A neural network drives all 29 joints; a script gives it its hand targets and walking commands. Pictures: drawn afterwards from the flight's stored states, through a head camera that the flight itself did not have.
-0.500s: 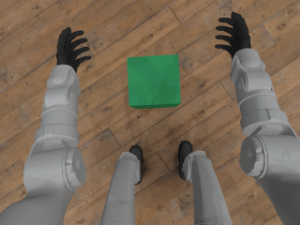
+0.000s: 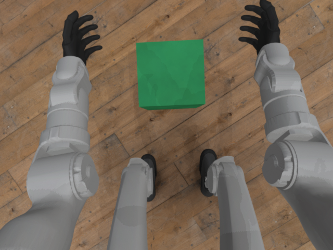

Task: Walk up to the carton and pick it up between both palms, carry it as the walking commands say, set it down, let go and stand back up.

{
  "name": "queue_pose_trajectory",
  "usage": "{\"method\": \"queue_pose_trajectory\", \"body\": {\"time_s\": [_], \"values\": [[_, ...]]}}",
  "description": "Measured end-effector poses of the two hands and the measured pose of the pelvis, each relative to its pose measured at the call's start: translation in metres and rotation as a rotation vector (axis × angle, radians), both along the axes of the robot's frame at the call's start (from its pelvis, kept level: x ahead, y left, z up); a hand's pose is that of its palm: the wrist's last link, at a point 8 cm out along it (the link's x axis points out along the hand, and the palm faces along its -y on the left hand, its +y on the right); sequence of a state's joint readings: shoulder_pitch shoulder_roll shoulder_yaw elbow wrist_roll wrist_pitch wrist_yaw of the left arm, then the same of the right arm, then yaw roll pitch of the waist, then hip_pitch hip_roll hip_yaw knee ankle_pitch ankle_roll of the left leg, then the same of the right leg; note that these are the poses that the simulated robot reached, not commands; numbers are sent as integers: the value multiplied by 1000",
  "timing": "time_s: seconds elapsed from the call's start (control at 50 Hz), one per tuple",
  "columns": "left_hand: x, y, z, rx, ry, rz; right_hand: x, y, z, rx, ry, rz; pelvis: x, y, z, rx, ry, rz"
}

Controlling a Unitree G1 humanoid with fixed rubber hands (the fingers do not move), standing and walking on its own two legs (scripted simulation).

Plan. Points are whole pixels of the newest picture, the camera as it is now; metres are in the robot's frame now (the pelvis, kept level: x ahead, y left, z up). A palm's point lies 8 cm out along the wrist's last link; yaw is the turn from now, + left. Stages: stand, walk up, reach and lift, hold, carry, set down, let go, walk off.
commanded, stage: reach and lift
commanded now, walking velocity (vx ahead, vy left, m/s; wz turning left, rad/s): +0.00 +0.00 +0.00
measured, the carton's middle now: (170, 80) +0.51 +0.02 -0.46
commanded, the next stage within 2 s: none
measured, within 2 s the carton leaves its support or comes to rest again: neither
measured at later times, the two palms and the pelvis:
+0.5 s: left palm (103, 73) +0.50 +0.21 -0.27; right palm (237, 64) +0.52 -0.17 -0.28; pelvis -0.02 -0.01 -0.14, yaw +0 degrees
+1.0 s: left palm (117, 83) +0.50 +0.21 -0.40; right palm (224, 75) +0.52 -0.16 -0.40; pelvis -0.04 +0.00 -0.22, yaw +0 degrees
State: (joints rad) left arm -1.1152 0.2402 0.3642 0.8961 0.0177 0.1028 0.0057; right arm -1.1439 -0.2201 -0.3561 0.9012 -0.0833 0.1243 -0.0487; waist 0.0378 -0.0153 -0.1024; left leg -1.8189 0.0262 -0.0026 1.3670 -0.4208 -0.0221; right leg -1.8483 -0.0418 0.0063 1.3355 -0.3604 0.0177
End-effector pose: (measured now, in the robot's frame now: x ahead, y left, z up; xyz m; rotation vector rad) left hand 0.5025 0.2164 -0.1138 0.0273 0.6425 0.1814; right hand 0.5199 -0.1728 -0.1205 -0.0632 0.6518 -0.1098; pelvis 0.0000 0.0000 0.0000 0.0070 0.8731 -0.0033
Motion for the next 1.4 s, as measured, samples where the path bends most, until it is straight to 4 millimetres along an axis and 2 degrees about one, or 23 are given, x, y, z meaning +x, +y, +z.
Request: {"method": "queue_pose_trajectory", "body": {"time_s": [0.16, 0.3, 0.68, 0.94, 1.06, 1.24, 1.4], "values": [[-2, -1, -66, 15, 0, 14, -1, -2, -65, -5, -11, -11, -11, -3, -59, 2, -7, -1], [-2, -2, -107, 14, 9, 24, -1, -1, -109, -3, -3, -13, -17, -5, -96, 5, -27, 0], [-6, -4, -213, 13, 64, 28, -3, 9, -211, -1, 47, -5, -30, -3, -172, 1, -113, 4], [-9, -7, -281, 5, 96, 4, -6, 11, -275, -2, 84, 0, -38, 2, -211, -6, -195, 12], [-5, -9, -290, 3, 76, -2, -3, 11, -283, -8, 65, 1, -39, 4, -221, -9, -230, 16], [-2, -9, -274, 4, 78, 0, -2, 8, -271, -5, 66, -2, -37, 4, -218, -7, -227, 16], [-3, -13, -269, -4, 86, -1, -3, 16, -267, 15, 71, 7, -38, 2, -213, -2, -206, 13]]}}
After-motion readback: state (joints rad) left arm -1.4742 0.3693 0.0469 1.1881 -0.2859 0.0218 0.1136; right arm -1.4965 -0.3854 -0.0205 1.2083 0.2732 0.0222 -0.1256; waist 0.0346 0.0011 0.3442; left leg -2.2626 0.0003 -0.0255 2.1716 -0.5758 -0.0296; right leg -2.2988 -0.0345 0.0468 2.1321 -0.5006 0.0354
